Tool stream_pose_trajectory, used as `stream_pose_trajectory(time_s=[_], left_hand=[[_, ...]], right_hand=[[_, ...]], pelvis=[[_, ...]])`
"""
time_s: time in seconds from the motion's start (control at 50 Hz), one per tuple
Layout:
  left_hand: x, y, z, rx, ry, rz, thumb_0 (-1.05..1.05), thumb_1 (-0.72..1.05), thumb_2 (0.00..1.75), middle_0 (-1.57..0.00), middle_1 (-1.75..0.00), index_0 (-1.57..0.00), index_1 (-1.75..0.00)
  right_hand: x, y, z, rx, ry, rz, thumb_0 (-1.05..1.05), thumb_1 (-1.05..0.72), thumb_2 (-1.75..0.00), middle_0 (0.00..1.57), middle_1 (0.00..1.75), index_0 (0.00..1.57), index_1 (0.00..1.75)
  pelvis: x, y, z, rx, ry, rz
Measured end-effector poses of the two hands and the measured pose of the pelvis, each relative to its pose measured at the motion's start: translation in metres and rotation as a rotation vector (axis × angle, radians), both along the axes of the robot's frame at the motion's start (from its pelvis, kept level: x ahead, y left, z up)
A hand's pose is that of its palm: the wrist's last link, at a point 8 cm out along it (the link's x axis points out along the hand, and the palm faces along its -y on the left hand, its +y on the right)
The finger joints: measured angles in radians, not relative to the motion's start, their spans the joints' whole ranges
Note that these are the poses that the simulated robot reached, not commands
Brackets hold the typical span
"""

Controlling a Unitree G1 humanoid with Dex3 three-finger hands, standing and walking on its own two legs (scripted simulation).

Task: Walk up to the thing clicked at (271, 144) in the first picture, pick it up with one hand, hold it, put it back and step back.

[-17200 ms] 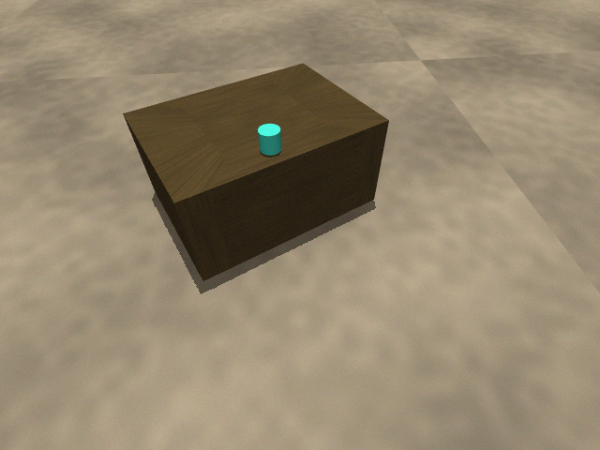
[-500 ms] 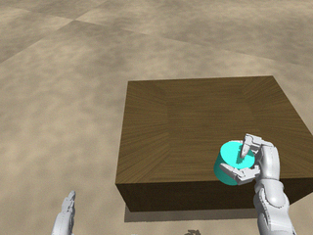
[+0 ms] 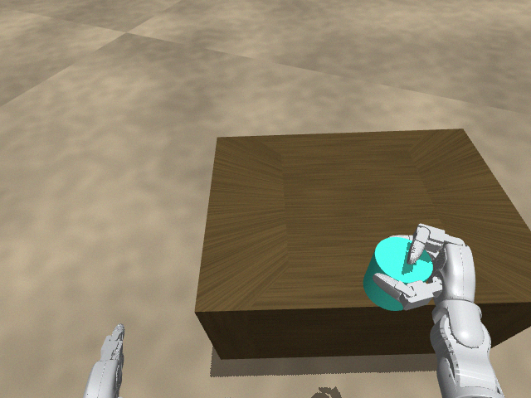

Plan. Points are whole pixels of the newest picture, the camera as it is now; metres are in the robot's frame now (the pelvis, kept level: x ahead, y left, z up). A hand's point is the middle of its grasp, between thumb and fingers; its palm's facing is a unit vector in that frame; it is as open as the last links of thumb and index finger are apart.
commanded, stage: hold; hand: right
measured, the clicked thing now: (395, 274) +0.33 -0.17 +0.00
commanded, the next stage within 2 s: crouch in 0.16 s
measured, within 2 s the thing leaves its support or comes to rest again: neither
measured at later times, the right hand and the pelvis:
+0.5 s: hand (403, 265) +0.33 -0.17 +0.03, palm faces +0.15 +0.99 -0.01, open 6.9 cm; pelvis -0.01 +0.00 -0.01, yaw +0 degrees
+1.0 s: hand (382, 244) +0.42 -0.18 -0.06, palm faces +0.16 +0.99 +0.00, open 6.9 cm; pelvis -0.02 +0.00 -0.06, yaw +1 degrees
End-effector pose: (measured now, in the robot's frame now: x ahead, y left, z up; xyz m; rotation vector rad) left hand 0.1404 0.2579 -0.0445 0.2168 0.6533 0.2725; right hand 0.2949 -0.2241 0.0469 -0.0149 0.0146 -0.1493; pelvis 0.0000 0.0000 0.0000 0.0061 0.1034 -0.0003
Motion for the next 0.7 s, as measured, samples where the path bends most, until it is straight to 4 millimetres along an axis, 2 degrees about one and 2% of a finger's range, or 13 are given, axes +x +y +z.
stream_pose_trajectory(time_s=[0.18, 0.4, 0.54, 0.64, 0.7], left_hand=[[0.005, -0.006, 0.002, -0.009, -0.021, -0.022, -0.01, -0.54, 0.05, -0.06, -0.05, -0.06, -0.05], [0.000, -0.004, -0.003, -0.011, -0.001, -0.016, -0.01, -0.53, 0.05, -0.06, -0.05, -0.06, -0.05], [-0.002, 0.002, -0.005, 0.013, -0.012, -0.015, -0.01, -0.52, 0.05, -0.06, -0.05, -0.06, -0.05], [-0.006, 0.013, -0.001, 0.082, -0.037, -0.023, -0.01, -0.52, 0.05, -0.06, -0.05, -0.06, -0.05], [-0.011, 0.012, -0.004, 0.109, -0.033, -0.044, -0.01, -0.52, 0.05, -0.06, -0.05, -0.06, -0.05]], right_hand=[[-0.005, 0.002, 0.000, 0.003, 0.001, 0.009, 0.01, 0.44, -0.99, 0.61, 1.01, 1.33, 1.44], [-0.003, 0.000, -0.001, 0.003, 0.000, 0.002, 0.01, 0.44, -0.99, 0.61, 1.02, 1.33, 1.42], [0.008, -0.001, -0.028, 0.013, 0.051, -0.010, 0.01, 0.44, -0.99, 0.61, 1.02, 1.33, 1.43], [0.026, -0.003, -0.052, 0.014, 0.060, -0.009, 0.00, 0.44, -0.99, 0.61, 1.01, 1.33, 1.43], [0.040, -0.002, -0.064, 0.012, 0.048, -0.001, 0.00, 0.44, -0.99, 0.61, 1.01, 1.33, 1.43]], pelvis=[[0.001, 0.000, 0.000, 0.000, -0.002, -0.003], [-0.002, 0.001, -0.001, -0.001, 0.002, -0.003], [-0.011, 0.003, -0.009, -0.005, 0.033, -0.004], [-0.018, 0.004, -0.020, -0.007, 0.082, -0.002], [-0.022, 0.005, -0.029, -0.006, 0.118, -0.001]])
